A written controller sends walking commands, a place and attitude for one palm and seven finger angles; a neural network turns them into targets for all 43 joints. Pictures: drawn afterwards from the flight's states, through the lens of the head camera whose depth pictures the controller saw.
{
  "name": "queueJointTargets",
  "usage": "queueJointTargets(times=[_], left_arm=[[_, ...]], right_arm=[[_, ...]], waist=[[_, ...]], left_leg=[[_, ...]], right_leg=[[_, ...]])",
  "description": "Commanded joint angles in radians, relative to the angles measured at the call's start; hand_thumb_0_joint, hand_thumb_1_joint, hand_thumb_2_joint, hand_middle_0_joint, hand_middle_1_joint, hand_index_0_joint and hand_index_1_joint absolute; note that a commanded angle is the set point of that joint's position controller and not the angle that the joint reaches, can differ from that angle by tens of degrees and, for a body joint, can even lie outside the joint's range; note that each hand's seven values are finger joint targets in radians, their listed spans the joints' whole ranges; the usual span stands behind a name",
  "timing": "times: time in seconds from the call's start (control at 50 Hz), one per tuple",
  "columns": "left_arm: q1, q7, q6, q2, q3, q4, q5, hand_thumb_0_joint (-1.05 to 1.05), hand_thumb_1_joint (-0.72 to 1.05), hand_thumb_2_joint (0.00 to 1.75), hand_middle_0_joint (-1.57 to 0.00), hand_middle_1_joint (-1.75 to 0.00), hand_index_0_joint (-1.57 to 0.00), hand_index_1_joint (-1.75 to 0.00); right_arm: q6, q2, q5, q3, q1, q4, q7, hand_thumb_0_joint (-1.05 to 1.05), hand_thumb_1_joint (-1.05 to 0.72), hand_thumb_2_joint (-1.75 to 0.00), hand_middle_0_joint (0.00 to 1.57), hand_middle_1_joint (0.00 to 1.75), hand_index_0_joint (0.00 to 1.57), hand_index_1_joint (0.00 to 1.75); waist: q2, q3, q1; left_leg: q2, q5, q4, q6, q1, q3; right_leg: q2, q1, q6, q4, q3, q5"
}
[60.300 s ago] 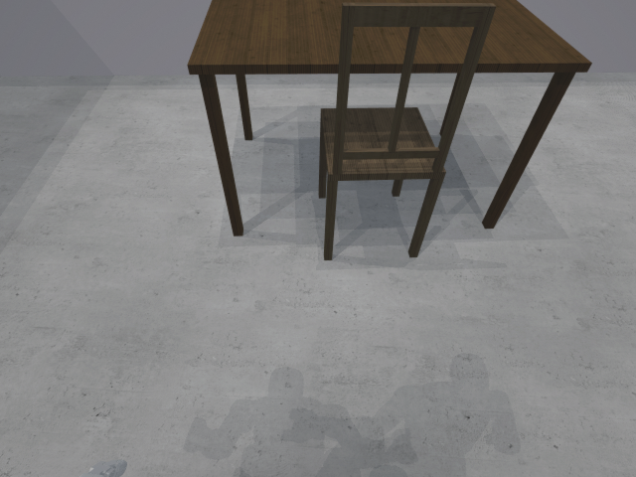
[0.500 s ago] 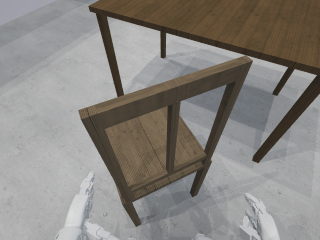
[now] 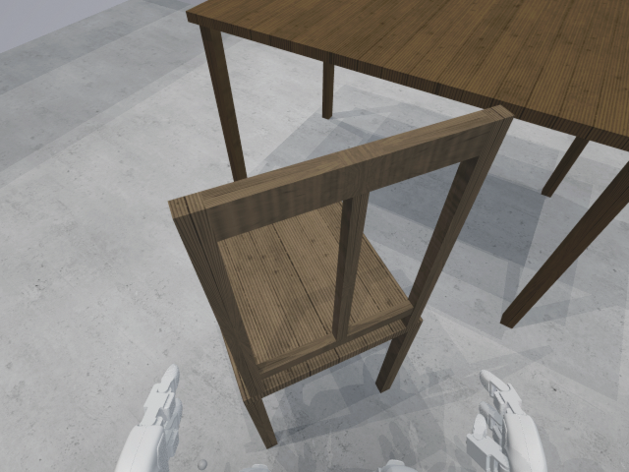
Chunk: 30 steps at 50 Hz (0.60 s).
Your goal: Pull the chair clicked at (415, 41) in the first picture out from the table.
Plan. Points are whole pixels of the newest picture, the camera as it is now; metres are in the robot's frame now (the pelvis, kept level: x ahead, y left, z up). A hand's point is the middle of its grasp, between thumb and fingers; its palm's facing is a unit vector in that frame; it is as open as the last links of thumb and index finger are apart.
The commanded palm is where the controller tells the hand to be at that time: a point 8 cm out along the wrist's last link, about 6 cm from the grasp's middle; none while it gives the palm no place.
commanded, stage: draw the hand back to the body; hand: left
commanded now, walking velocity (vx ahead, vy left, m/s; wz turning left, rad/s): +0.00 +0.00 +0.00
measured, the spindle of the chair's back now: (345, 280) +0.38 -0.02 +0.01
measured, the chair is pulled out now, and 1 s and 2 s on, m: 0.49 0.49 0.49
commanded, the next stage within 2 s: step back with the hand held close in 1.50 s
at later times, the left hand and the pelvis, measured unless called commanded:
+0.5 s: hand (120, 411) +0.17 +0.19 +0.10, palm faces +0.09 -0.97 -0.23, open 17.1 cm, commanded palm +0.13 +0.24 +0.13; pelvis +0.00 +0.00 +0.01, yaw +0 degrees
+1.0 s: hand (26, 312) +0.22 +0.25 +0.20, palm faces +0.41 -0.80 -0.44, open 11.1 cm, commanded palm +0.17 +0.29 +0.22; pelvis +0.04 +0.00 +0.06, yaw -1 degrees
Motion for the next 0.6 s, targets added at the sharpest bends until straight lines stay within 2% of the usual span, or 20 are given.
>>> queueJointTargets(times=[0.0, 0.02, 0.06, 0.08, 0.1, 0.14, 0.18, 0.2, 0.22, 0.24, 0.28, 0.3, 0.38, 0.4, 0.42, 0.44, 0.46, 0.52, 0.54, 0.58], left_arm=[[-0.011, -0.051, -0.283, 0.093, 0.124, -0.296, -0.074, 0.0, -0.55, 0.2, 0.0, 0.0, 0.0, 0.0], [0.004, -0.069, -0.326, 0.084, 0.124, -0.286, -0.08, 0.0, -0.55, 0.2, 0.0, 0.0, 0.0, 0.0], [0.006, -0.108, -0.412, 0.079, 0.129, -0.257, -0.092, 0.0, -0.55, 0.2, 0.0, 0.0, 0.0, 0.0], [0.006, -0.13, -0.453, 0.096, 0.146, -0.228, -0.092, 0.0, -0.55, 0.2, 0.0, 0.0, 0.0, 0.0], [-0.007, -0.161, -0.496, 0.096, 0.144, -0.225, -0.101, 0.0, -0.55, 0.2, 0.0, 0.0, 0.0, 0.0], [0.07, -0.202, -0.474, 0.111, 0.181, -0.203, -0.119, 0.0, -0.55, 0.2, 0.0, 0.0, 0.0, 0.0], [0.088, -0.215, -0.399, 0.156, 0.243, -0.22, -0.141, 0.0, -0.55, 0.2, 0.0, 0.0, 0.0, 0.0], [0.055, -0.219, -0.373, 0.14, 0.23, -0.263, -0.157, 0.0, -0.55, 0.2, 0.0, 0.0, 0.0, 0.0], [0.027, -0.214, -0.354, 0.162, 0.255, -0.307, -0.174, 0.0, -0.55, 0.2, 0.0, 0.0, 0.0, 0.0], [0.001, -0.205, -0.342, 0.178, 0.276, -0.334, -0.184, 0.0, -0.55, 0.2, 0.0, 0.0, 0.0, 0.0], [-0.015, -0.191, -0.337, 0.199, 0.306, -0.352, -0.198, 0.0, -0.55, 0.2, 0.0, 0.0, 0.0, 0.0], [-0.023, -0.19, -0.341, 0.182, 0.292, -0.368, -0.201, 0.0, -0.55, 0.2, 0.0, 0.0, 0.0, 0.0], [-0.039, -0.207, -0.327, 0.193, 0.316, -0.3, -0.21, 0.0, -0.41, 0.27, -0.02, -0.03, -0.02, -0.03], [-0.042, -0.217, -0.321, 0.193, 0.316, -0.304, -0.209, 0.0, -0.37, 0.29, -0.02, -0.04, -0.02, -0.04], [0.037, -0.046, -0.216, 0.357, 0.385, -0.31, -0.04, 0.0, -0.33, 0.31, -0.03, -0.05, -0.03, -0.05], [0.037, 0.022, -0.173, 0.249, 0.305, -0.394, -0.015, 0.0, -0.3, 0.32, -0.04, -0.05, -0.04, -0.05], [0.053, 0.069, -0.138, 0.218, 0.28, -0.376, 0.011, 0.0, -0.26, 0.34, -0.04, -0.06, -0.04, -0.06], [0.039, 0.142, -0.091, 0.246, 0.287, -0.411, 0.04, 0.0, -0.15, 0.39, -0.05, -0.08, -0.05, -0.08], [0.017, 0.155, -0.085, 0.258, 0.292, -0.421, 0.046, 0.0, -0.12, 0.41, -0.06, -0.09, -0.06, -0.09], [-0.035, 0.179, -0.077, 0.301, 0.332, -0.409, 0.054, 0.0, -0.04, 0.44, -0.07, -0.1, -0.07, -0.1]], right_arm=[[-0.095, -0.104, 0.007, -0.06, -0.066, -0.119, 0.0, 0.0, -0.9, -0.9, 0.2, 0.3, 0.2, 0.3], [-0.099, -0.098, 0.01, -0.062, -0.076, -0.11, 0.008, 0.0, -0.9, -0.9, 0.2, 0.3, 0.2, 0.3], [-0.104, -0.091, 0.012, -0.07, -0.095, -0.097, 0.025, 0.0, -0.9, -0.9, 0.2, 0.3, 0.2, 0.3], [-0.104, -0.09, 0.012, -0.073, -0.113, -0.085, 0.035, 0.0, -0.9, -0.9, 0.2, 0.3, 0.2, 0.3], [-0.103, -0.09, 0.013, -0.074, -0.12, -0.085, 0.045, 0.0, -0.9, -0.9, 0.2, 0.3, 0.2, 0.3], [-0.085, -0.094, 0.026, -0.081, -0.138, -0.114, 0.051, 0.0, -0.9, -0.9, 0.2, 0.3, 0.2, 0.3], [-0.061, -0.101, 0.037, -0.076, -0.159, -0.139, 0.042, 0.0, -0.9, -0.9, 0.2, 0.3, 0.2, 0.3], [-0.054, -0.1, 0.043, -0.069, -0.154, -0.151, 0.034, 0.0, -0.9, -0.9, 0.2, 0.3, 0.2, 0.3], [-0.053, -0.098, 0.046, -0.066, -0.156, -0.155, 0.025, 0.0, -0.9, -0.9, 0.2, 0.3, 0.2, 0.3], [-0.054, -0.099, 0.046, -0.06, -0.146, -0.154, 0.016, 0.0, -0.9, -0.9, 0.2, 0.3, 0.2, 0.3], [-0.065, -0.099, 0.045, -0.055, -0.141, -0.14, 0.004, 0.0, -0.9, -0.9, 0.2, 0.3, 0.2, 0.3], [-0.073, -0.098, 0.043, -0.051, -0.132, -0.134, 0.002, 0.0, -0.9, -0.9, 0.2, 0.3, 0.2, 0.3], [-0.103, -0.107, 0.044, -0.047, -0.124, -0.101, 0.0, 0.0, -0.9, -0.9, 0.2, 0.3, 0.2, 0.3], [-0.111, -0.11, 0.046, -0.045, -0.12, -0.1, 0.001, 0.0, -0.9, -0.9, 0.2, 0.3, 0.2, 0.3], [-0.065, -0.094, 0.029, -0.056, -0.1, -0.12, -0.021, 0.0, -0.9, -0.9, 0.2, 0.3, 0.2, 0.3], [-0.055, -0.08, 0.02, -0.039, -0.098, -0.146, -0.021, 0.0, -0.9, -0.9, 0.2, 0.3, 0.2, 0.3], [-0.04, -0.075, 0.019, -0.037, -0.101, -0.129, -0.022, 0.0, -0.9, -0.9, 0.2, 0.3, 0.2, 0.3], [-0.017, -0.083, 0.011, -0.031, -0.11, -0.119, -0.029, 0.0, -0.9, -0.9, 0.2, 0.3, 0.2, 0.3], [-0.016, -0.086, 0.009, -0.026, -0.117, -0.115, -0.03, 0.0, -0.9, -0.9, 0.2, 0.3, 0.2, 0.3], [-0.019, -0.095, 0.006, -0.023, -0.124, -0.099, -0.036, 0.0, -0.9, -0.9, 0.2, 0.3, 0.2, 0.3]], waist=[[-0.002, -0.123, -0.002], [0.023, -0.119, 0.006], [-0.01, -0.106, 0.004], [-0.002, -0.095, 0.01], [-0.012, -0.105, 0.005], [-0.012, -0.134, 0.02], [-0.024, -0.14, 0.032], [-0.038, -0.124, 0.017], [-0.02, -0.117, 0.018], [-0.032, -0.11, 0.014], [-0.047, -0.097, 0.015], [-0.023, -0.088, 0.012], [-0.039, -0.061, 0.002], [-0.019, -0.063, 0.002], [0.039, -0.101, 0.083], [0.055, -0.044, 0.047], [0.059, -0.007, 0.044], [0.017, 0.004, 0.041], [0.028, 0.022, 0.041], [-0.003, 0.052, 0.043]], left_leg=[[-0.055, 0.279, -0.109, 0.033, 0.022, 0.027], [-0.054, 0.278, -0.104, 0.028, 0.013, 0.026], [-0.048, 0.256, -0.08, 0.025, -0.025, 0.024], [-0.046, 0.251, -0.066, 0.024, -0.054, 0.022], [-0.045, 0.237, -0.051, 0.024, -0.07, 0.023], [-0.045, 0.207, -0.08, 0.028, -0.053, 0.036], [-0.047, 0.171, -0.115, 0.033, -0.046, 0.037], [-0.048, 0.151, -0.13, 0.036, -0.032, 0.036], [-0.048, 0.137, -0.134, 0.037, -0.027, 0.038], [-0.046, 0.133, -0.145, 0.038, -0.017, 0.032], [-0.042, 0.16, -0.152, 0.04, 0.002, 0.025], [-0.043, 0.177, -0.165, 0.039, 0.024, 0.024], [-0.038, 0.203, -0.198, 0.037, 0.072, 0.015], [-0.039, 0.201, -0.211, 0.036, 0.091, 0.018], [-0.012, 0.196, -0.289, 0.021, 0.143, 0.036], [-0.021, 0.19, -0.318, 0.018, 0.163, 0.036], [-0.016, 0.2, -0.333, 0.019, 0.178, 0.034], [-0.011, 0.264, -0.373, 0.026, 0.251, 0.034], [-0.01, 0.27, -0.393, 0.027, 0.271, 0.031], [-0.009, 0.279, -0.426, 0.027, 0.299, 0.028]], right_leg=[[0.056, 0.115, -0.033, -0.106, -0.011, 0.192], [0.056, 0.101, -0.035, -0.089, -0.015, 0.184], [0.056, 0.074, -0.032, -0.069, -0.008, 0.17], [0.056, 0.07, -0.036, -0.06, 0.002, 0.163], [0.054, 0.063, -0.035, -0.047, 0.008, 0.153], [0.048, 0.124, -0.03, -0.085, 0.026, 0.13], [0.047, 0.178, -0.029, -0.126, 0.033, 0.069], [0.048, 0.173, -0.023, -0.148, 0.03, 0.042], [0.046, 0.182, -0.021, -0.169, 0.042, 0.013], [0.049, 0.182, -0.02, -0.181, 0.035, 0.0], [0.053, 0.199, -0.021, -0.199, 0.034, 0.026], [0.054, 0.199, -0.021, -0.201, 0.024, 0.051], [0.055, 0.222, -0.017, -0.239, 0.017, 0.091], [0.053, 0.23, -0.016, -0.246, 0.014, 0.09], [0.023, 0.317, -0.037, -0.279, 0.062, 0.097], [0.015, 0.317, -0.034, -0.295, 0.037, 0.11], [0.018, 0.324, -0.034, -0.298, 0.021, 0.115], [0.022, 0.39, -0.032, -0.336, 0.012, 0.19], [0.022, 0.403, -0.032, -0.352, 0.009, 0.196], [0.023, 0.442, -0.033, -0.391, 0.009, 0.205]])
